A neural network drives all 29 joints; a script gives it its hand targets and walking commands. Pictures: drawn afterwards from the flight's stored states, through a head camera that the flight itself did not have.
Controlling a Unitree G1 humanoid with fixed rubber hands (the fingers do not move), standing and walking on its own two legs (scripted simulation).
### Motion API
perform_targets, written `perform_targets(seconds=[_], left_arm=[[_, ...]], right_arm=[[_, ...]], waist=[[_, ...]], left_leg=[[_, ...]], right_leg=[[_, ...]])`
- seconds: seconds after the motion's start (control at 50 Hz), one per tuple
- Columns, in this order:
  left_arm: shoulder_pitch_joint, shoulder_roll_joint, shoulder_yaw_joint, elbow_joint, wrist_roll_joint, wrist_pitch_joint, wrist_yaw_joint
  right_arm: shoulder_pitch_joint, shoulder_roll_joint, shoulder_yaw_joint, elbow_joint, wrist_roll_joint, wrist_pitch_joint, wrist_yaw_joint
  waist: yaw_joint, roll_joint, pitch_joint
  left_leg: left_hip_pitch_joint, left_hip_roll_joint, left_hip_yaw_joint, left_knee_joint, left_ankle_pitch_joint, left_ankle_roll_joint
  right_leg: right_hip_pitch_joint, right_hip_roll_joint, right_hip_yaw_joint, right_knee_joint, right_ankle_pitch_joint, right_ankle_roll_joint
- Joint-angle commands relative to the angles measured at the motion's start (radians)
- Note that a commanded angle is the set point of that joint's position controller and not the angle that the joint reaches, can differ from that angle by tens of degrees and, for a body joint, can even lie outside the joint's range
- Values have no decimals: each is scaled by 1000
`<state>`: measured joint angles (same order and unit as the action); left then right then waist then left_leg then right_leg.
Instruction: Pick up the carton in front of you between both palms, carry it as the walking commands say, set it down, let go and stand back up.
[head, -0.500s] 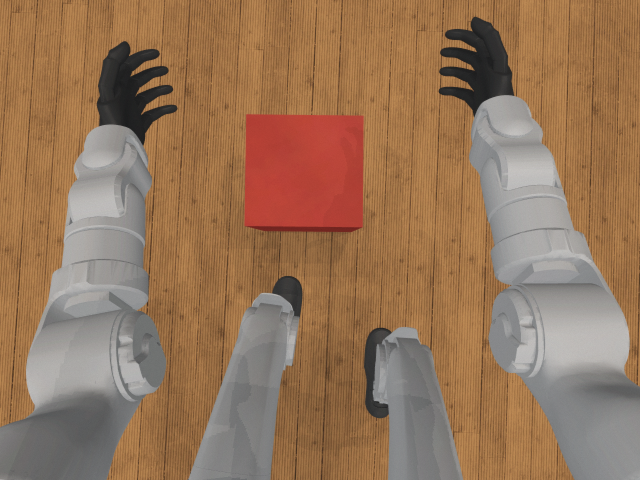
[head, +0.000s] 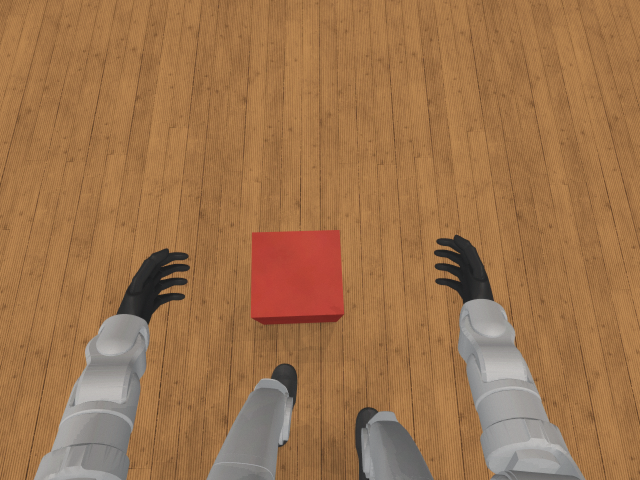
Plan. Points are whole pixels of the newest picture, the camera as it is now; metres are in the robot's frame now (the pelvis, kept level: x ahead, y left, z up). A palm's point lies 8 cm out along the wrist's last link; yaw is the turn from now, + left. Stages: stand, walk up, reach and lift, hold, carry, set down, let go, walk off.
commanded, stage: let go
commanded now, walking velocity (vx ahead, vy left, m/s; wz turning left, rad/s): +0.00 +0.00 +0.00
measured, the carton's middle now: (298, 281) +0.43 +0.09 -0.60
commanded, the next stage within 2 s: stand in 0.90 s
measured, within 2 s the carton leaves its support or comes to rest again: neither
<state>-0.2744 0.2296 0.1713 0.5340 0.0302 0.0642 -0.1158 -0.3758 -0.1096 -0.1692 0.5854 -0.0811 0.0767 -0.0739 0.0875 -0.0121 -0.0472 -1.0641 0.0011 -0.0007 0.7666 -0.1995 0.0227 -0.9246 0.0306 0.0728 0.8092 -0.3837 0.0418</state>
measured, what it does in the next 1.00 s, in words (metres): shifts its weight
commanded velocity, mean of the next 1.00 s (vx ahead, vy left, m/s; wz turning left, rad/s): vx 0.00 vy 0.00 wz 0.00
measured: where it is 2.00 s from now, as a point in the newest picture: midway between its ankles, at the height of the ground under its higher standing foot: (324, 442)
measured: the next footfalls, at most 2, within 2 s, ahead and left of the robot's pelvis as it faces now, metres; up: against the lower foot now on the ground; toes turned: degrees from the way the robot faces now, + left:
none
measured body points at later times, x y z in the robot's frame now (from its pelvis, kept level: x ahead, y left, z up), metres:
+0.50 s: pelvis +0.05 -0.03 +0.05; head +0.08 -0.03 +0.50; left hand +0.21 +0.20 -0.03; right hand +0.23 -0.26 -0.03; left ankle +0.07 +0.10 -0.69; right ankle -0.02 -0.15 -0.69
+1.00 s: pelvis +0.05 -0.02 +0.05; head +0.05 -0.01 +0.50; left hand +0.19 +0.25 -0.04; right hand +0.22 -0.27 -0.04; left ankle +0.07 +0.10 -0.69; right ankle -0.02 -0.15 -0.69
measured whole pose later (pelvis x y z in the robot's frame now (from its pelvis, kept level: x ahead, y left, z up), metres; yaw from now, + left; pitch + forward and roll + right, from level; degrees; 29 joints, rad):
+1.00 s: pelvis +0.05 -0.02 +0.05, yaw +2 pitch -1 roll +0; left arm 0.24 0.28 0.04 0.50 0.04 0.11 0.01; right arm 0.19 -0.24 -0.02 0.62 -0.05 0.04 -0.01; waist 0.02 -0.04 0.01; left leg -0.27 -0.01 -0.02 0.51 -0.23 -0.01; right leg -0.10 0.01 0.06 0.49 -0.37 0.00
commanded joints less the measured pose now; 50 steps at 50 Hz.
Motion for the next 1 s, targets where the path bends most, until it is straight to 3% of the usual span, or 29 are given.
perform_targets(seconds=[0.0,0.14,0.28,0.4,0.68,0.7,0.74,0.88,0.9,0.94,0.98], left_arm=[[94,68,-27,-112,-25,-39,13],[330,57,-87,-195,-45,-76,40],[458,74,-106,-240,-50,-74,46],[490,89,-107,-227,-39,-29,47],[498,96,-88,-211,-8,41,50],[492,126,-84,-235,6,90,72],[507,114,-90,-232,-4,103,88],[496,104,-99,-238,-19,123,102],[470,209,-83,-121,9,62,134],[467,186,-90,-98,21,12,141],[468,189,-87,-79,22,-17,134]], right_arm=[[46,-83,-1,-90,8,-50,21],[273,-116,22,-115,18,-100,54],[432,-132,63,-149,41,-111,82],[523,-155,97,-197,66,-69,109],[545,-176,109,-234,80,5,132],[609,-166,102,-181,101,-19,109],[586,-179,117,-193,97,-27,98],[572,-186,109,-196,88,-17,92],[563,-310,87,-44,21,-31,66],[566,-311,83,-11,14,-50,55],[536,-308,85,14,18,-67,55]], waist=[[5,52,-549],[-14,42,-364],[-53,-22,-152],[-71,-52,-9],[-70,-25,68],[-84,6,4],[-72,-26,-1],[-71,-27,18],[-75,-142,28],[-97,-78,43],[-96,-4,72]], left_leg=[[938,1,-59,-45,394,-35],[1041,-13,-47,-166,359,-45],[1132,-42,-20,-268,302,-47],[1198,-58,0,-308,272,-43],[1249,-70,14,-314,309,-43],[1168,-89,21,-300,295,-41],[1119,-89,15,-296,295,-38],[1109,-77,8,-300,299,-39],[976,41,-15,-251,210,-38],[926,37,-30,-285,17,-27],[870,47,-58,-312,-66,-21]], right_leg=[[-52,54,-89,-170,84,-11],[198,31,-63,-293,127,-35],[392,-12,-38,-426,196,-50],[474,-30,-34,-499,232,-41],[563,-30,-20,-502,361,-29],[665,-20,-20,-451,503,-19],[688,-16,-21,-421,562,-6],[645,-1,-39,-427,459,-14],[621,-58,-16,-433,259,-1],[616,-68,29,-464,62,-22],[611,-69,38,-449,5,-36]])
